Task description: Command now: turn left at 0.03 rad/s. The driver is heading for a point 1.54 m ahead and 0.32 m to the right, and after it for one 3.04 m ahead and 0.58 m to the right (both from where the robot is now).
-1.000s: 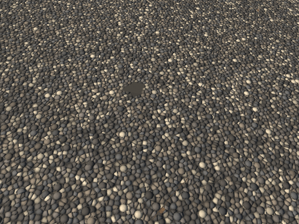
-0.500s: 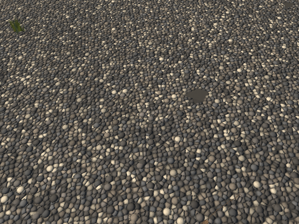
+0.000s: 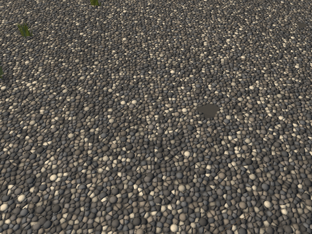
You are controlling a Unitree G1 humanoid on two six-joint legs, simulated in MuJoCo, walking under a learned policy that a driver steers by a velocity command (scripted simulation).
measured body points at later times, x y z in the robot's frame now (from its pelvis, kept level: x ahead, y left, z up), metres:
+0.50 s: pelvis +0.08 -0.04 +0.01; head +0.08 -0.06 +0.46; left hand +0.05 +0.22 -0.12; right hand +0.18 -0.31 -0.12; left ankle +0.06 +0.11 -0.66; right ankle +0.03 -0.12 -0.73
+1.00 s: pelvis +0.26 +0.00 +0.00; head +0.30 +0.00 +0.45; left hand +0.32 +0.27 -0.14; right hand +0.39 -0.26 -0.12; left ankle +0.36 +0.09 -0.73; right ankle +0.22 -0.14 -0.67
